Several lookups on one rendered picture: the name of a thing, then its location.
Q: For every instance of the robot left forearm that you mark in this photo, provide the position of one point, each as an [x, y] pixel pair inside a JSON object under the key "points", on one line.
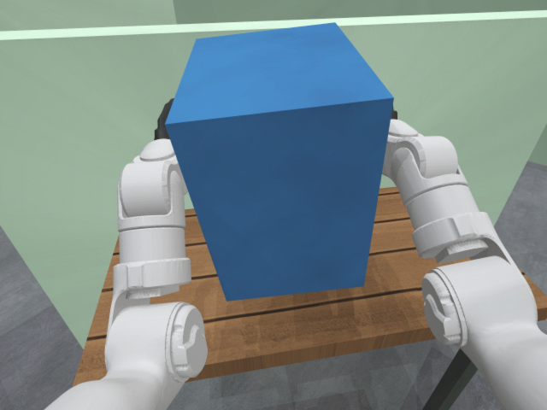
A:
{"points": [[151, 222]]}

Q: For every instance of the robot right forearm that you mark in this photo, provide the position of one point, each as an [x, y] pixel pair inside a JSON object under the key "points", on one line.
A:
{"points": [[447, 222]]}

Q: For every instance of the robot left upper arm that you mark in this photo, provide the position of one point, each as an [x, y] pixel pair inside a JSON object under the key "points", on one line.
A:
{"points": [[151, 351]]}

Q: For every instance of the carton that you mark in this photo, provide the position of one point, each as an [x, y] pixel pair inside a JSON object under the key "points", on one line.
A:
{"points": [[280, 136]]}

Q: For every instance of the table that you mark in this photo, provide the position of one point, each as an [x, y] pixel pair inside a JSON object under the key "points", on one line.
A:
{"points": [[258, 333]]}

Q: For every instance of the left robot hand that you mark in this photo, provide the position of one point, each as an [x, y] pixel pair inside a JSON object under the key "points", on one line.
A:
{"points": [[161, 131]]}

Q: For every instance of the robot right upper arm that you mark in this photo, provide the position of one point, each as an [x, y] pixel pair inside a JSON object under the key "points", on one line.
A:
{"points": [[484, 308]]}

